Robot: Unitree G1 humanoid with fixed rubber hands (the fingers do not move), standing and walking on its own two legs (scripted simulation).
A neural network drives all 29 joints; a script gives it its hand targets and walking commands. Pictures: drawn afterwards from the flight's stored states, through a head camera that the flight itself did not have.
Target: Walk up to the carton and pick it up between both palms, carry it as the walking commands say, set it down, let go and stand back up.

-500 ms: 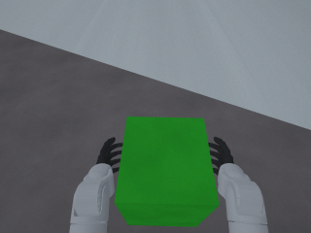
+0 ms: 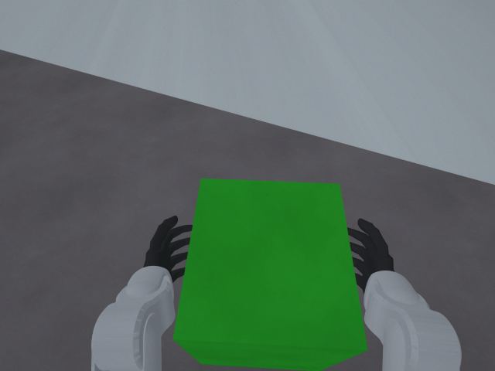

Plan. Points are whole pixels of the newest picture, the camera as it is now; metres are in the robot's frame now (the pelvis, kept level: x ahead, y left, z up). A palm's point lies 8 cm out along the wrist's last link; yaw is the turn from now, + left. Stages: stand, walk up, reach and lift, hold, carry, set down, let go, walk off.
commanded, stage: carry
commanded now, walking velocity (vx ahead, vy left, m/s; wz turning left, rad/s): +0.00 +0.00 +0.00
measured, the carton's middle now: (264, 282) +0.25 -0.01 +0.02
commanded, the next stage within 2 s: none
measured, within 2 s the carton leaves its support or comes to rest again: neither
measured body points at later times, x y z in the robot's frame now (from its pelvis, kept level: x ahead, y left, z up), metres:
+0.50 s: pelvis -0.04 -0.06 +0.01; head -0.07 -0.06 +0.46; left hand +0.19 +0.09 +0.10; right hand +0.21 -0.20 +0.11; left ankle -0.07 +0.06 -0.72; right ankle +0.02 -0.08 -0.72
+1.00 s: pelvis -0.05 -0.07 +0.02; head -0.07 -0.07 +0.47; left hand +0.20 +0.08 +0.11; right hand +0.20 -0.21 +0.11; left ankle -0.07 +0.06 -0.72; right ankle +0.02 -0.09 -0.72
